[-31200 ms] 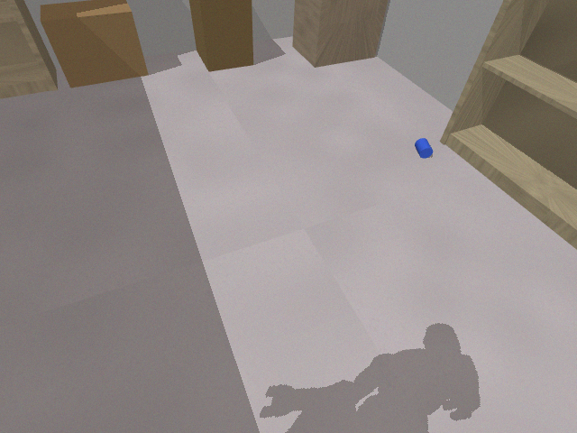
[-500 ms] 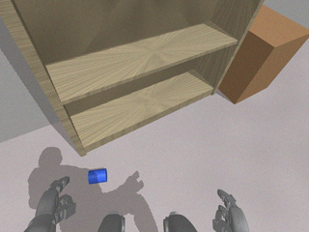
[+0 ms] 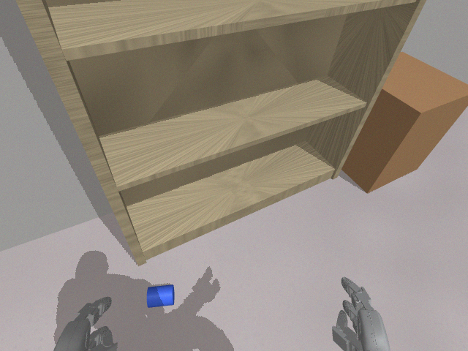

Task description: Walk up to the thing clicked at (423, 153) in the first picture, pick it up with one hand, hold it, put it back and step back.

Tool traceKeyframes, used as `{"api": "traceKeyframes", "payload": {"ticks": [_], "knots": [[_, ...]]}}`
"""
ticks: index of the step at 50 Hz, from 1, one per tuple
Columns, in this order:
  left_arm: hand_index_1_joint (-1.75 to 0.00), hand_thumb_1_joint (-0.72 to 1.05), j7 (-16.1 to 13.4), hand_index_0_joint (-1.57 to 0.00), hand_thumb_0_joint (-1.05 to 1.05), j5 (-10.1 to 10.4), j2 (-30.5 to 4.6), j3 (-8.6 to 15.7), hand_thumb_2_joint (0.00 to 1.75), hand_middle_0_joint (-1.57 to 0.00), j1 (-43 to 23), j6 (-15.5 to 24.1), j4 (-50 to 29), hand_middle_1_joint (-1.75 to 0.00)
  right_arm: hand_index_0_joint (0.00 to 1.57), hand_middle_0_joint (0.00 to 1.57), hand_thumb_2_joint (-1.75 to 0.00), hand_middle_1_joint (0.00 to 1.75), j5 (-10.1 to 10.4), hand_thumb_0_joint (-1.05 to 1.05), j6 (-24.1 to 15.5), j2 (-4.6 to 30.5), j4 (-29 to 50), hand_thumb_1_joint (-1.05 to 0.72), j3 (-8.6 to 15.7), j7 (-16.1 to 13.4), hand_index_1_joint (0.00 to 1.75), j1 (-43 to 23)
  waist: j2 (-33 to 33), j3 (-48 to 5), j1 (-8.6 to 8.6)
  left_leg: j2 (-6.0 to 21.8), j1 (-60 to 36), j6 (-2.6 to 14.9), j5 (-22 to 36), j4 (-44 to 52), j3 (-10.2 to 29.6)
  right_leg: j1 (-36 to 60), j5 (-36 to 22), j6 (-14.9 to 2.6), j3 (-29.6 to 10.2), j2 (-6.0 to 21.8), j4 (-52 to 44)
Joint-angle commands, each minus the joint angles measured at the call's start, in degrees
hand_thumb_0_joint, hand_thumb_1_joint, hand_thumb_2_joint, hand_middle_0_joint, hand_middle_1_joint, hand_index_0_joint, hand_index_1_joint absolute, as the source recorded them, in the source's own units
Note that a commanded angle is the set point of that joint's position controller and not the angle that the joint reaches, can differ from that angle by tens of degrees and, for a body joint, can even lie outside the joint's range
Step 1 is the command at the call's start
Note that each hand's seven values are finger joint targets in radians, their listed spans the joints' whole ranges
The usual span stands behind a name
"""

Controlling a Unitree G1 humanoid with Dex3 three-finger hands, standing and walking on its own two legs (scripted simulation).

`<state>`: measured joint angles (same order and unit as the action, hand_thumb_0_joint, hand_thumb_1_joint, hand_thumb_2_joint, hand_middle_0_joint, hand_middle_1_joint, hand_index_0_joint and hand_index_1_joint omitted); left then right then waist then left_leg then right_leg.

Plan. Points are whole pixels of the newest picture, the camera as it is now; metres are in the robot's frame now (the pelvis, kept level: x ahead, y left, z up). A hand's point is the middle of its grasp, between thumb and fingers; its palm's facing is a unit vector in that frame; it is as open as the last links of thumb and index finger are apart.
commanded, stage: home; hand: left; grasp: from above
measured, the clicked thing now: (161, 295) +0.46 +0.23 -0.68
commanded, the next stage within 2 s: stand in 1.74 s
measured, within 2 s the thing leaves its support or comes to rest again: neither
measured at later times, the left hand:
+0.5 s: hand (118, 349) +0.16 +0.17 -0.05, palm faces +0.04 -0.98 -0.20, open 7.4 cm
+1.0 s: hand (119, 347) +0.17 +0.17 -0.05, palm faces +0.04 -0.98 -0.20, open 7.4 cm
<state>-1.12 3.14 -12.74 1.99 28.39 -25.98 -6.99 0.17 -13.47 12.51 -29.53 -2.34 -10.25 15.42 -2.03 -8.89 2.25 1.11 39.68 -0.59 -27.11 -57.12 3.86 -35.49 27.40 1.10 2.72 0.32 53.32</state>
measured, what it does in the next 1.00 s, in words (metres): stands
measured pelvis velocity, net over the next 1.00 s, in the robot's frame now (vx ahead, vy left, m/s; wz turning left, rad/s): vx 0.00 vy -0.01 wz -0.01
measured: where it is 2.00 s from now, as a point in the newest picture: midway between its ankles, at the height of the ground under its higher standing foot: outside the picture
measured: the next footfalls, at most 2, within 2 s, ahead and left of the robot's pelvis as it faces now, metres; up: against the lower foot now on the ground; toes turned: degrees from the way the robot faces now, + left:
none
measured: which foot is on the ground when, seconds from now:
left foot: down 0.00-1.00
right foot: down 0.00-1.00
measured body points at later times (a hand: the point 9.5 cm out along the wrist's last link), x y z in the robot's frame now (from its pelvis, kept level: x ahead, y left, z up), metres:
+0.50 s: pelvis +0.00 -0.01 +0.00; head +0.02 +0.00 +0.45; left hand +0.16 +0.22 -0.03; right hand +0.15 -0.25 -0.07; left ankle +0.01 +0.12 -0.68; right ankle -0.01 -0.14 -0.68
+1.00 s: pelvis +0.00 -0.01 +0.00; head +0.02 +0.00 +0.45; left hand +0.16 +0.22 -0.03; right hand +0.16 -0.25 -0.07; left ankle +0.01 +0.12 -0.68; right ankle -0.01 -0.14 -0.68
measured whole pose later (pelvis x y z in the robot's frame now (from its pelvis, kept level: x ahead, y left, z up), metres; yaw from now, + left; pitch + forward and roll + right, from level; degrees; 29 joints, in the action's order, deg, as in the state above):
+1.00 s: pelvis +0.00 -0.01 +0.00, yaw +0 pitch +10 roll -2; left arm -1.0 3.2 -12.9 1.8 28.4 -25.6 -7.5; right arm 0.2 -14.1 12.6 -31.1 -2.0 -10.5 16.3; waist -2.2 -8.8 2.2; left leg 1.4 40.0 -1.1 -27.6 -57.7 3.7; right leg -36.4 28.2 0.6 2.5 0.0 54.7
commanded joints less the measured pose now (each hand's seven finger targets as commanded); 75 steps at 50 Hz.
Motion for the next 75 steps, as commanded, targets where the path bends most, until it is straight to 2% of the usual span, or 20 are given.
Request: {"api": "traceKeyframes", "payload": {"ticks": [1,13,28,32,38,43,45,46,48,49,53,55,57,59,61,67,69,70,72,75], "knots": [[-0.30,0.90,-0.53,-0.20,0.00,-0.90,-6.06,3.20,0.90,-0.20,-1.27,2.88,-11.26,-0.30,0.20,0.20,-0.90,0.30,0.18,0.00,-3.18,7.05,8.24,-0.90,3.34,-0.90,0.30,-2.50,-2.31,-4.93,0.24,-1.10,-7.96,1.14,12.99,9.49,-1.07,1.38,-12.14,-1.35,1.38,-1.99,-8.03],[-0.30,0.90,-0.71,-0.20,0.00,-0.49,-6.16,3.31,0.90,-0.20,-1.55,2.79,-10.57,-0.30,0.20,0.20,-0.90,0.30,0.24,0.00,-3.38,7.02,8.16,-0.90,3.12,-1.05,0.30,-3.06,0.59,-4.31,0.07,-1.32,-6.39,1.63,12.13,8.34,-1.65,1.41,-12.17,-0.71,0.96,-1.68,-9.07],[-0.30,0.90,-0.38,-0.20,0.00,-0.32,-5.93,3.24,0.90,-0.20,-1.38,3.03,-10.82,-0.30,0.20,0.20,-0.90,0.30,0.26,0.00,-3.82,7.01,7.88,-0.90,3.36,-1.19,0.30,-2.92,-0.36,-3.98,0.07,-1.09,-5.68,1.40,8.81,8.94,-1.49,0.38,-8.76,-0.91,0.95,-1.77,-8.75],[-0.30,0.90,-0.36,-0.20,0.00,-0.39,-6.18,3.34,0.90,-0.20,-0.61,2.93,-10.78,-0.30,0.20,0.20,-0.90,0.30,0.27,0.00,-3.69,7.14,7.62,-0.90,3.56,-1.25,0.30,-2.58,-0.80,-5.03,0.09,-0.98,-6.84,1.31,12.28,8.28,-1.77,0.91,-11.88,-0.97,0.80,-1.83,-8.02],[-0.30,0.90,-0.32,-0.20,0.00,-0.28,-6.04,3.15,0.90,-0.20,-1.78,3.02,-10.81,-0.30,0.20,0.20,-0.90,0.30,0.20,0.00,-3.81,7.04,7.72,-0.90,3.39,-1.19,0.30,-2.91,0.14,-3.88,0.44,-1.16,-5.79,1.52,9.08,8.56,-1.77,0.17,-9.19,-0.74,0.67,-1.71,-9.06],[-0.30,0.90,-0.36,-0.20,0.00,-0.41,-6.20,3.59,0.90,-0.20,-0.78,2.80,-11.43,-0.30,0.20,0.20,-0.90,0.30,0.28,0.00,-3.90,6.96,7.90,-0.90,3.63,-1.31,0.30,-2.71,-0.23,-5.20,-0.28,-1.08,-6.30,1.32,11.62,8.10,-1.80,1.02,-11.19,-0.93,0.69,-1.65,-8.22],[-0.30,0.90,-0.19,-0.20,0.00,-0.41,-6.09,3.09,0.90,-0.20,-1.31,2.89,-11.43,-0.30,0.20,0.20,-0.90,0.30,0.19,0.00,-3.84,7.07,7.77,-0.90,3.56,-1.21,0.30,-2.71,-0.83,-4.46,0.22,-1.01,-6.52,1.30,11.16,8.31,-1.80,0.61,-10.89,-0.88,0.66,-1.76,-8.12],[-0.30,0.90,-0.45,-0.20,0.00,-0.57,-6.73,3.85,0.90,-0.20,-1.65,2.97,-12.00,-0.30,0.20,0.20,-0.90,0.30,0.22,0.00,-3.82,6.96,7.71,-0.90,3.62,-1.28,0.30,-2.67,-1.21,-5.23,-0.05,-1.03,-6.52,1.26,11.71,8.09,-1.75,0.92,-11.38,-0.99,0.69,-1.64,-7.99],[-0.30,0.90,-0.41,-0.20,0.00,-0.74,-6.37,3.09,0.90,-0.20,-0.82,3.06,-10.97,-0.30,0.20,0.20,-0.90,0.30,0.21,0.00,-3.71,6.96,7.27,-0.90,3.55,-1.27,0.30,-2.64,-0.83,-4.43,-0.26,-1.01,-6.36,1.27,11.90,8.14,-1.70,0.65,-11.44,-1.02,0.77,-1.69,-7.90],[-0.30,0.90,-0.26,-0.20,0.00,-0.55,-5.37,2.42,0.90,-0.20,-0.45,2.89,-10.27,-0.30,0.20,0.20,-0.90,0.30,0.18,0.00,-3.69,6.89,7.87,-0.90,3.50,-1.20,0.30,-2.59,-0.04,-4.69,0.39,-1.14,-6.22,1.44,11.63,7.87,-1.73,0.59,-11.51,-0.83,0.60,-1.69,-8.12],[-0.30,0.90,-0.46,-0.20,0.00,-0.45,-7.21,3.77,0.90,-0.20,-1.46,3.10,-13.14,-0.30,0.20,0.20,-0.90,0.30,0.22,0.00,-3.50,7.21,7.74,-0.90,3.76,-1.24,0.30,-2.69,-0.62,-5.68,-0.13,-0.89,-6.84,1.27,12.11,8.27,-1.51,0.83,-11.48,-1.05,0.82,-1.78,-7.92],[-0.30,0.90,-0.43,-0.20,0.00,-0.61,-5.48,2.58,0.90,-0.20,-0.03,2.92,-10.30,-0.30,0.20,0.20,-0.90,0.30,0.20,0.00,-3.51,6.95,7.82,-0.90,3.53,-1.16,0.30,-2.68,-0.09,-3.75,0.08,-1.00,-5.91,1.30,11.55,8.03,-1.75,0.11,-11.09,-0.98,0.81,-1.75,-8.07],[-0.30,0.90,-0.41,-0.20,0.00,-0.32,-5.43,3.05,0.90,-0.20,-0.03,2.77,-10.42,-0.30,0.20,0.20,-0.90,0.30,0.14,0.00,-3.61,6.98,7.76,-0.90,3.59,-1.21,0.30,-2.59,0.17,-4.90,0.17,-0.98,-6.27,1.36,12.20,7.90,-1.65,0.93,-11.99,-0.88,0.83,-1.73,-7.78],[-0.30,0.90,-0.51,-0.20,0.00,-0.28,-7.27,3.99,0.90,-0.20,-1.59,3.02,-13.57,-0.30,0.20,0.20,-0.90,0.30,0.24,0.00,-3.32,7.10,7.99,-0.90,3.71,-1.16,0.30,-2.53,-1.03,-5.95,-0.14,-1.12,-6.55,1.34,12.39,7.63,-1.78,1.01,-12.18,-0.91,0.60,-1.60,-8.00],[-0.30,0.90,-0.37,-0.20,0.00,-0.50,-5.51,2.43,0.90,-0.20,0.32,2.70,-10.59,-0.30,0.20,0.20,-0.90,0.30,0.26,0.00,-3.32,7.16,7.93,-0.90,3.68,-1.12,0.30,-2.45,0.42,-5.19,0.28,-0.99,-6.53,1.39,13.28,7.57,-1.71,0.84,-12.96,-0.86,0.70,-1.73,-7.71],[-0.30,0.90,-0.78,-0.20,0.00,-0.58,-7.39,4.08,0.90,-0.20,-1.47,3.03,-13.45,-0.30,0.20,0.20,-0.90,0.30,0.18,0.00,-3.24,7.04,8.09,-0.90,3.76,-1.20,0.30,-2.63,-0.30,-5.31,-0.32,-1.03,-6.23,1.34,12.63,7.58,-1.74,1.03,-12.33,-0.92,0.78,-1.64,-7.75],[-0.30,0.90,-0.69,-0.20,0.00,-0.59,-7.30,3.67,0.90,-0.20,-1.41,3.16,-13.29,-0.30,0.20,0.20,-0.90,0.30,0.21,0.00,-3.23,7.15,8.25,-0.90,3.74,-1.17,0.30,-2.66,-0.92,-4.87,0.03,-0.98,-6.35,1.30,11.81,7.78,-1.73,0.66,-11.63,-1.00,0.70,-1.69,-7.67],[-0.30,0.90,-0.47,-0.20,0.00,-0.55,-5.56,2.34,0.90,-0.20,-0.02,2.93,-11.50,-0.30,0.20,0.20,-0.90,0.30,0.21,0.00,-3.19,7.02,7.66,-0.90,3.72,-1.05,0.30,-2.34,-1.20,-4.91,0.30,-0.89,-6.73,1.19,12.37,8.09,-1.53,0.66,-12.04,-1.09,0.86,-1.79,-7.32],[-0.30,0.90,-0.67,-0.20,0.00,-0.47,-6.92,3.77,0.90,-0.20,-0.27,2.82,-13.16,-0.30,0.20,0.20,-0.90,0.30,0.23,0.00,-2.99,7.12,8.23,-0.90,3.85,-1.03,0.30,-2.54,-1.75,-5.23,-0.35,-0.85,-6.30,1.08,12.97,8.07,-1.28,0.92,-12.32,-1.19,1.12,-1.80,-7.03],[-0.30,0.90,-0.64,-0.20,0.00,-0.35,-6.67,3.19,0.90,-0.20,0.13,2.56,-12.93,-0.30,0.20,0.20,-0.90,0.30,0.30,0.00,-2.81,7.14,8.51,-0.90,3.73,-0.91,0.30,-2.63,-0.39,-5.82,-0.07,-1.02,-6.37,1.31,13.93,7.34,-1.50,1.65,-13.58,-0.99,0.91,-1.70,-7.23]]}}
